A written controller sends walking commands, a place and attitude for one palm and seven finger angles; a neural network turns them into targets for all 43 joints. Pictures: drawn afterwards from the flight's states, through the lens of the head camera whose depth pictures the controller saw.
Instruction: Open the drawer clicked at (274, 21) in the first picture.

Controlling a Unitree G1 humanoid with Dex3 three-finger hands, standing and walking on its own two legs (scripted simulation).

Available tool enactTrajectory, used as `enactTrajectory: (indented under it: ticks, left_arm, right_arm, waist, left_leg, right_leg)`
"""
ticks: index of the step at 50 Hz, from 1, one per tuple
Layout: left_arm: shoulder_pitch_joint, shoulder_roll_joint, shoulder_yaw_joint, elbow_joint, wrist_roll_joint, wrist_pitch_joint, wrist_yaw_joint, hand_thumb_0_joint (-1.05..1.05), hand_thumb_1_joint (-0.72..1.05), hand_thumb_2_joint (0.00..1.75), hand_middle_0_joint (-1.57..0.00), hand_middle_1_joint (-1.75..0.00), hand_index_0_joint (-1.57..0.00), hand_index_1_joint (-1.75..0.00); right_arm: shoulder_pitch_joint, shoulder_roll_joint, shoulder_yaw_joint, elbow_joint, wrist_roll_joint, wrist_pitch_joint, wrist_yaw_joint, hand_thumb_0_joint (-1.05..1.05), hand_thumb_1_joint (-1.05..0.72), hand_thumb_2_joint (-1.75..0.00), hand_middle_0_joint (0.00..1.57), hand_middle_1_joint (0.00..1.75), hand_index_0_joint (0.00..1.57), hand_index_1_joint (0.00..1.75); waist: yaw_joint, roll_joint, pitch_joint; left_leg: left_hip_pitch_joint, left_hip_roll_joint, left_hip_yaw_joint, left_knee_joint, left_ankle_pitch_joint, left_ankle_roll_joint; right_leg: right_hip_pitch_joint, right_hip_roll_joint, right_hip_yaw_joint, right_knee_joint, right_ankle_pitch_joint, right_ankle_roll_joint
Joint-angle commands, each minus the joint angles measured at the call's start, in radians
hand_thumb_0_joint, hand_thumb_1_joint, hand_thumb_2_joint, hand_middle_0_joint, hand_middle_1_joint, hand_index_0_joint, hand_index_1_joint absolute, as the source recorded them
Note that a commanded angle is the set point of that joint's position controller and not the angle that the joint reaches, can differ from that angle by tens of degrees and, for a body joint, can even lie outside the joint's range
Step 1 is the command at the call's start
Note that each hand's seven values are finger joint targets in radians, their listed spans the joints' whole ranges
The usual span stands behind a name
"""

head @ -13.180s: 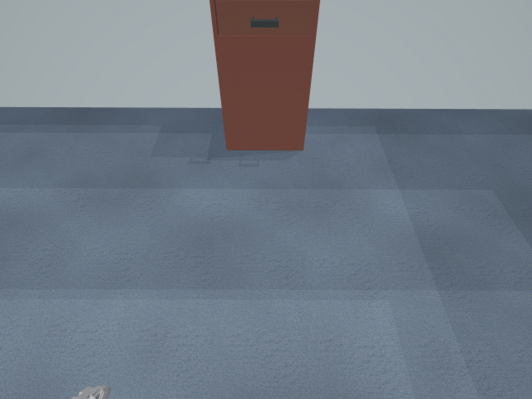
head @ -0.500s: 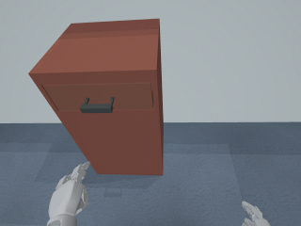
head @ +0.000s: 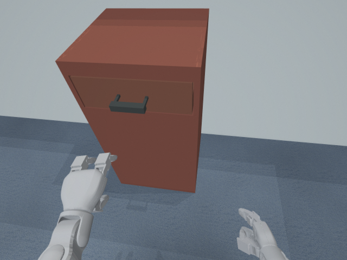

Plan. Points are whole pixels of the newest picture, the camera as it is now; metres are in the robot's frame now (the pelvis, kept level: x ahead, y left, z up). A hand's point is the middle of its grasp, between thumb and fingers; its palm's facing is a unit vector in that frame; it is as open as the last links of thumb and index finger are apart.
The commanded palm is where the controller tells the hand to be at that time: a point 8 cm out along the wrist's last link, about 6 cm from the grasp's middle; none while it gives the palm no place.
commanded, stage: raise the hand with hooked fingers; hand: left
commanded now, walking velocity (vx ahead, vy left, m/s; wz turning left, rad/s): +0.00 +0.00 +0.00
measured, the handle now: (129, 102) +0.58 +0.24 +0.00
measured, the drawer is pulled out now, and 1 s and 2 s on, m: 0.00 0.00 0.00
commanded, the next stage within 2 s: move the hooked fingers above the handle in 1.16 s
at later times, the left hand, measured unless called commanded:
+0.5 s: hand (88, 157) +0.30 +0.24 +0.08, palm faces +0.08 -0.09 -0.99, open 13.2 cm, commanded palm +0.28 +0.24 +0.14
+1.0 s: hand (84, 136) +0.34 +0.25 +0.11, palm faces -0.01 -0.08 -1.00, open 13.8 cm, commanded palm +0.31 +0.26 +0.17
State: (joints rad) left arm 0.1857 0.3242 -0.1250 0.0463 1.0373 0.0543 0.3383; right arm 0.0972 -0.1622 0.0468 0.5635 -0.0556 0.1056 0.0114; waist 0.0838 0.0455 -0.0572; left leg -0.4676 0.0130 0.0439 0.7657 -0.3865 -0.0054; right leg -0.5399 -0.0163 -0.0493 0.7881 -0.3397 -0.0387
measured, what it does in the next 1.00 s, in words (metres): stands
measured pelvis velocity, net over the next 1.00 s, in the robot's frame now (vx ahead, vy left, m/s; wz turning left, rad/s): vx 0.03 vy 0.02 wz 0.00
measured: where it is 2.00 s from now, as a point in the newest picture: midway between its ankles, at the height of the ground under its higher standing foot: outside the picture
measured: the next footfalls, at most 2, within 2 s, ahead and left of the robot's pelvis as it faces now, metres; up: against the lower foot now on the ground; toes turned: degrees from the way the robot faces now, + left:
none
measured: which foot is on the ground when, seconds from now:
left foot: down 0.00-1.00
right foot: down 0.00-1.00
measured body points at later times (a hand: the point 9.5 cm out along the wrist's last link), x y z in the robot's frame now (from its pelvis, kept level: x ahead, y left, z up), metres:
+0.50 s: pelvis +0.02 +0.02 +0.02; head +0.04 -0.01 +0.47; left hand +0.29 +0.24 +0.14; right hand +0.23 -0.21 -0.08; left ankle +0.00 +0.13 -0.71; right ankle +0.04 -0.09 -0.71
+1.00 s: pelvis +0.03 +0.02 +0.03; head +0.07 -0.02 +0.48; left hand +0.33 +0.25 +0.17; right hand +0.22 -0.21 -0.09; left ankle +0.00 +0.13 -0.71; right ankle +0.04 -0.10 -0.71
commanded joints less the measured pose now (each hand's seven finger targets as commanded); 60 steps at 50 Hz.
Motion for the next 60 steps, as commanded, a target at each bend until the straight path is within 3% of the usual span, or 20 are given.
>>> enactTrajectory:
  ticks: [1, 7, 8, 13, 15, 19, 20, 22, 27, 37, 38, 42, 47, 53, 55, 60]
  left_arm:
    - [-0.059, 0.178, 0.131, -0.177, 0.008, -0.030, -0.017, 0.00, 0.01, 0.52, -0.26, -0.87, -0.26, -0.87]
    - [-0.131, 0.205, 0.178, -0.263, -0.006, -0.084, 0.026, 0.00, -0.13, 0.46, -0.27, -0.96, -0.27, -0.96]
    - [-0.130, 0.197, 0.173, -0.254, -0.010, -0.085, 0.033, 0.00, -0.15, 0.45, -0.27, -0.98, -0.27, -0.98]
    - [-0.222, 0.202, 0.153, -0.238, -0.022, -0.063, 0.029, 0.00, -0.27, 0.40, -0.28, -1.05, -0.28, -1.05]
    - [-0.238, 0.213, 0.149, -0.257, -0.026, -0.050, 0.011, 0.00, -0.31, 0.38, -0.29, -1.08, -0.29, -1.08]
    - [-0.271, 0.220, 0.137, -0.236, -0.037, -0.017, -0.045, 0.00, -0.41, 0.34, -0.29, -1.14, -0.29, -1.14]
    - [-0.281, 0.240, 0.151, -0.233, -0.037, -0.013, -0.059, 0.00, -0.43, 0.33, -0.29, -1.15, -0.29, -1.15]
    - [-0.309, 0.260, 0.161, -0.235, -0.034, -0.005, -0.086, 0.00, -0.48, 0.31, -0.30, -1.18, -0.30, -1.18]
    - [-0.419, 0.270, 0.149, -0.194, -0.041, -0.001, -0.150, 0.00, -0.50, 0.30, -0.30, -1.20, -0.30, -1.20]
    - [-0.599, 0.366, 0.196, -0.185, -0.086, -0.055, -0.251, 0.00, -0.50, 0.30, -0.30, -1.20, -0.30, -1.20]
    - [-0.605, 0.374, 0.204, -0.171, -0.096, -0.062, -0.258, 0.00, -0.50, 0.30, -0.30, -1.20, -0.30, -1.20]
    - [-0.500, 0.338, 0.195, -0.135, -0.122, -0.082, -0.293, 0.00, -0.50, 0.30, -0.30, -1.20, -0.30, -1.20]
    - [-0.495, 0.367, 0.233, -0.185, -0.127, -0.120, -0.279, 0.00, -0.50, 0.30, -0.30, -1.20, -0.30, -1.20]
    - [-0.522, 0.392, 0.271, -0.219, -0.113, -0.147, -0.203, 0.00, -0.50, 0.30, -0.30, -1.20, -0.30, -1.20]
    - [-0.527, 0.386, 0.262, -0.215, -0.112, -0.139, -0.185, 0.00, -0.50, 0.30, -0.30, -1.20, -0.30, -1.20]
    - [-0.516, 0.355, 0.220, -0.168, -0.112, -0.094, -0.191, 0.00, -0.50, 0.30, -0.30, -1.20, -0.30, -1.20]
  right_arm:
    - [-0.124, -0.148, -0.062, -0.158, 0.003, -0.050, -0.025, 0.00, -0.90, -0.90, 0.20, 0.30, 0.20, 0.30]
    - [-0.100, -0.155, -0.089, -0.142, 0.005, -0.065, -0.027, 0.00, -0.90, -0.90, 0.20, 0.30, 0.20, 0.30]
    - [-0.094, -0.158, -0.094, -0.136, 0.006, -0.068, -0.028, 0.00, -0.90, -0.90, 0.20, 0.30, 0.20, 0.30]
    - [-0.091, -0.174, -0.108, -0.116, 0.019, -0.068, -0.028, 0.00, -0.90, -0.90, 0.20, 0.30, 0.20, 0.30]
    - [-0.095, -0.178, -0.111, -0.116, 0.022, -0.067, -0.028, 0.00, -0.90, -0.90, 0.20, 0.30, 0.20, 0.30]
    - [-0.103, -0.179, -0.102, -0.112, 0.034, -0.058, -0.031, 0.00, -0.90, -0.90, 0.20, 0.30, 0.20, 0.30]
    - [-0.102, -0.179, -0.101, -0.111, 0.035, -0.055, -0.033, 0.00, -0.90, -0.90, 0.20, 0.30, 0.20, 0.30]
    - [-0.112, -0.178, -0.092, -0.111, 0.038, -0.046, -0.032, 0.00, -0.90, -0.90, 0.20, 0.30, 0.20, 0.30]
    - [-0.112, -0.174, -0.079, -0.105, 0.044, -0.029, -0.036, 0.00, -0.90, -0.90, 0.20, 0.30, 0.20, 0.30]
    - [-0.099, -0.180, -0.070, -0.092, 0.046, -0.024, -0.046, 0.00, -0.90, -0.90, 0.20, 0.30, 0.20, 0.30]
    - [-0.097, -0.181, -0.071, -0.090, 0.048, -0.024, -0.047, 0.00, -0.90, -0.90, 0.20, 0.30, 0.20, 0.30]
    - [-0.080, -0.191, -0.080, -0.091, 0.051, -0.017, -0.033, 0.00, -0.90, -0.90, 0.20, 0.30, 0.20, 0.30]
    - [-0.074, -0.199, -0.088, -0.101, 0.048, -0.016, -0.026, 0.00, -0.90, -0.90, 0.20, 0.30, 0.20, 0.30]
    - [-0.061, -0.197, -0.102, -0.086, 0.050, -0.023, -0.028, 0.00, -0.90, -0.90, 0.20, 0.30, 0.20, 0.30]
    - [-0.063, -0.195, -0.105, -0.084, 0.051, -0.024, -0.029, 0.00, -0.90, -0.90, 0.20, 0.30, 0.20, 0.30]
    - [-0.071, -0.199, -0.103, -0.081, 0.059, -0.019, -0.029, 0.00, -0.90, -0.90, 0.20, 0.30, 0.20, 0.30]
  waist:
    - [0.015, -0.094, -0.158]
    - [0.005, -0.050, -0.206]
    - [0.002, -0.026, -0.206]
    - [-0.016, -0.027, -0.199]
    - [-0.007, -0.019, -0.231]
    - [0.001, -0.019, -0.190]
    - [0.005, -0.046, -0.193]
    - [0.009, -0.013, -0.188]
    - [-0.002, -0.030, -0.148]
    - [-0.005, -0.007, -0.223]
    - [-0.007, -0.017, -0.205]
    - [0.004, -0.042, -0.201]
    - [0.012, -0.059, -0.223]
    - [0.012, -0.014, -0.257]
    - [0.011, 0.007, -0.269]
    - [0.000, -0.026, -0.229]
  left_leg:
    - [0.015, -0.049, -0.025, -0.176, 0.135, 0.032]
    - [0.080, -0.050, -0.028, -0.194, 0.200, 0.033]
    - [0.095, -0.049, -0.026, -0.195, 0.214, 0.033]
    - [0.141, -0.041, -0.031, -0.215, 0.240, 0.031]
    - [0.166, -0.039, -0.031, -0.227, 0.278, 0.031]
    - [0.186, -0.035, -0.032, -0.267, 0.314, 0.026]
    - [0.190, -0.034, -0.032, -0.274, 0.330, 0.027]
    - [0.207, -0.035, -0.026, -0.290, 0.352, 0.023]
    - [0.232, -0.034, -0.021, -0.321, 0.350, 0.023]
    - [0.285, -0.044, -0.024, -0.339, 0.427, 0.027]
    - [0.279, -0.045, -0.026, -0.342, 0.434, 0.028]
    - [0.261, -0.042, -0.022, -0.343, 0.487, 0.025]
    - [0.246, -0.046, -0.022, -0.340, 0.478, 0.029]
    - [0.260, -0.044, -0.022, -0.334, 0.482, 0.027]
    - [0.266, -0.045, -0.020, -0.332, 0.485, 0.025]
    - [0.252, -0.042, -0.017, -0.340, 0.447, 0.027]
  right_leg:
    - [0.237, 0.009, 0.105, -0.209, 0.082, -0.009]
    - [0.257, 0.009, 0.096, -0.213, 0.139, -0.010]
    - [0.249, 0.009, 0.087, -0.211, 0.158, -0.012]
    - [0.228, 0.015, 0.063, -0.218, 0.167, -0.011]
    - [0.261, 0.013, 0.059, -0.218, 0.206, -0.011]
    - [0.294, 0.015, 0.047, -0.240, 0.236, -0.011]
    - [0.313, 0.016, 0.047, -0.246, 0.254, -0.009]
    - [0.337, 0.015, 0.050, -0.258, 0.271, -0.010]
    - [0.350, 0.020, 0.036, -0.295, 0.271, -0.006]
    - [0.443, 0.015, 0.036, -0.330, 0.370, 0.000]
    - [0.445, 0.016, 0.034, -0.334, 0.383, -0.001]
    - [0.457, 0.016, 0.029, -0.330, 0.434, 0.001]
    - [0.462, 0.011, 0.036, -0.325, 0.439, 0.003]
    - [0.444, 0.010, 0.042, -0.317, 0.422, 0.000]
    - [0.442, 0.008, 0.040, -0.315, 0.423, -0.001]
    - [0.421, 0.012, 0.033, -0.324, 0.383, 0.002]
